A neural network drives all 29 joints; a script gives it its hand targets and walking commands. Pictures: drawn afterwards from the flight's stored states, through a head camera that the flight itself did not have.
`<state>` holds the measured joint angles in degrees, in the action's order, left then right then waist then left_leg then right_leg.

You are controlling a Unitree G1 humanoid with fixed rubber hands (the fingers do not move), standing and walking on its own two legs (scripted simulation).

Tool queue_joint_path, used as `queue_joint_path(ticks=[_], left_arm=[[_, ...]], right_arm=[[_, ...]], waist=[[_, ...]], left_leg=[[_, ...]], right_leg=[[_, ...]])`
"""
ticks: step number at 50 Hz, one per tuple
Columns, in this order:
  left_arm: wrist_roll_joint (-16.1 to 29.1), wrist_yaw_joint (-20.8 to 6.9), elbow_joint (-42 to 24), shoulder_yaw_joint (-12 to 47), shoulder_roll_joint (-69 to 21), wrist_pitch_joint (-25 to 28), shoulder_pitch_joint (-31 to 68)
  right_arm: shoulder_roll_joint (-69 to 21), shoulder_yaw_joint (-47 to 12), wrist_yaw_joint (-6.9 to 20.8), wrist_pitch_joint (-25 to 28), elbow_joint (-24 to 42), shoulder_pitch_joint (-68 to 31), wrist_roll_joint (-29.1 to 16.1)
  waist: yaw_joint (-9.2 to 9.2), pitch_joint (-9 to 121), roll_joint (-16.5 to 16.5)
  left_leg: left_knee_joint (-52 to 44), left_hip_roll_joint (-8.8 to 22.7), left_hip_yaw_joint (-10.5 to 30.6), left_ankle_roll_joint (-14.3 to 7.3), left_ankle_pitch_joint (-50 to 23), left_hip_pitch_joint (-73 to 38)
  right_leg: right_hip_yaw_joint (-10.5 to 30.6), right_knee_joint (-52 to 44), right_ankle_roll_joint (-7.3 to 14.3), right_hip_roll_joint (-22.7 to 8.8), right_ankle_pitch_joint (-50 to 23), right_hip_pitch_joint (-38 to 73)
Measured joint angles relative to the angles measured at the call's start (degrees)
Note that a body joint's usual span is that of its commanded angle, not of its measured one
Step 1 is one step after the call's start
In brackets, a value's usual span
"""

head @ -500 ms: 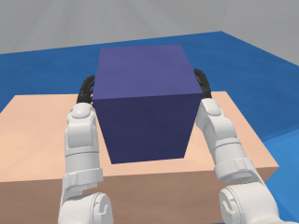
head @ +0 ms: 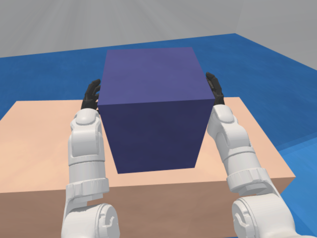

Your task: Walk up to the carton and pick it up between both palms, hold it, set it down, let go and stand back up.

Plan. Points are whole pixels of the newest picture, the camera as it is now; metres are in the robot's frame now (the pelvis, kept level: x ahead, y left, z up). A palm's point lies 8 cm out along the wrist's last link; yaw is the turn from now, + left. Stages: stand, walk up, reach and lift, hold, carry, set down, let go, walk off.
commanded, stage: hold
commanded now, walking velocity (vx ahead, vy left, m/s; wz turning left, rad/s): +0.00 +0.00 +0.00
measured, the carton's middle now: (153, 112) +0.38 +0.00 +0.17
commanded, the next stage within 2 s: none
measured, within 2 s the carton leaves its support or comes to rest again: neither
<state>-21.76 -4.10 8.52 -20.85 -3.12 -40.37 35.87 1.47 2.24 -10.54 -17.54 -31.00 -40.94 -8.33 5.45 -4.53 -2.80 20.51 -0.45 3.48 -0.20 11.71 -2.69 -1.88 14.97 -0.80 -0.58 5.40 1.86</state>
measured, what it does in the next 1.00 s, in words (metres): stands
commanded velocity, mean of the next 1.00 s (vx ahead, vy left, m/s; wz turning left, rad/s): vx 0.00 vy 0.00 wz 0.00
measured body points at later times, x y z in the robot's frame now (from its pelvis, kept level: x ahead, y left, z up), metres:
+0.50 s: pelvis +0.00 +0.00 +0.00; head -0.05 +0.02 +0.45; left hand +0.38 +0.16 +0.19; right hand +0.38 -0.15 +0.20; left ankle +0.01 +0.12 -0.75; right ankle +0.05 -0.13 -0.75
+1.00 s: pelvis +0.00 +0.00 +0.00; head -0.05 +0.03 +0.45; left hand +0.38 +0.16 +0.19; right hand +0.38 -0.15 +0.20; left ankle +0.01 +0.12 -0.75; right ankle +0.05 -0.13 -0.75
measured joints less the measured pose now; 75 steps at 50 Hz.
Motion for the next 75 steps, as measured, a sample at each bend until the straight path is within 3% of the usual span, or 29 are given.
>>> queue_joint_path(ticks=[75], left_arm=[[0.27, 0.33, -1.9, 0.4, -0.57, -0.63, -1.22]], right_arm=[[0.68, -1.17, -0.12, -0.13, 1.28, 0.79, -0.78]], waist=[[-0.07, -0.09, 0.19]], left_leg=[[0.04, 0.04, -0.25, -0.1, 0.2, -0.16]], right_leg=[[0.15, -0.16, -0.11, 0.02, 0.05, 0.2]])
